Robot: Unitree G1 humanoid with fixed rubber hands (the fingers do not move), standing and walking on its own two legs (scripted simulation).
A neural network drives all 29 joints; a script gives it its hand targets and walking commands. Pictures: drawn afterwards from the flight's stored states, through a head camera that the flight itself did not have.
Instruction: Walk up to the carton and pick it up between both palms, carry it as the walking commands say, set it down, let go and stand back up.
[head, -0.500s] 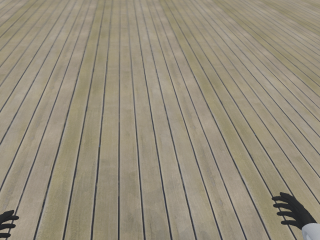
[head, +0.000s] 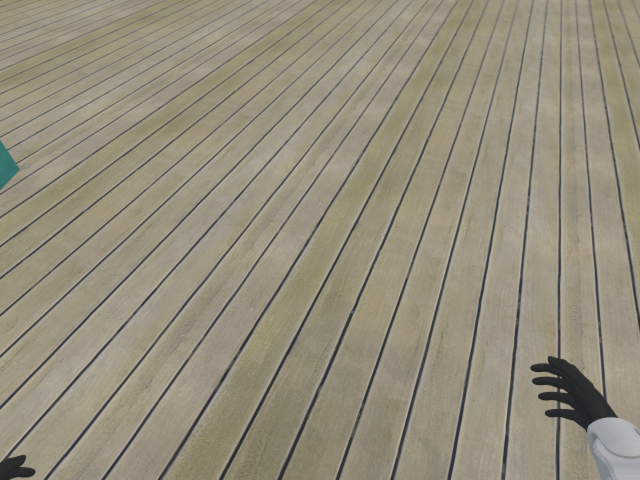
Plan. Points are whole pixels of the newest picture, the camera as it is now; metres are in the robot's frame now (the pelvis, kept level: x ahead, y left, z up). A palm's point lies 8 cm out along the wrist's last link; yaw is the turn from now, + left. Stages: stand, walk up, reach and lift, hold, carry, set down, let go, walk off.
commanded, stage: walk up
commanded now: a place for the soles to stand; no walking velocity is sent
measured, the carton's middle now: out of the picture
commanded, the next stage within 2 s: none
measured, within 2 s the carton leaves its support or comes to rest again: neither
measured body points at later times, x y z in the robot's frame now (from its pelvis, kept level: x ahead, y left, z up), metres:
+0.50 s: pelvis +0.24 +0.05 +0.01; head +0.27 +0.05 +0.46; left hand +0.04 +0.38 -0.04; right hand +0.65 -0.04 -0.01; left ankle +0.31 +0.24 -0.70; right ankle +0.19 -0.12 -0.72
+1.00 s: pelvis +0.52 +0.16 +0.01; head +0.53 +0.16 +0.46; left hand +0.30 +0.47 -0.04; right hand +0.88 +0.07 -0.07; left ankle +0.38 +0.24 -0.65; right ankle +0.63 +0.14 -0.72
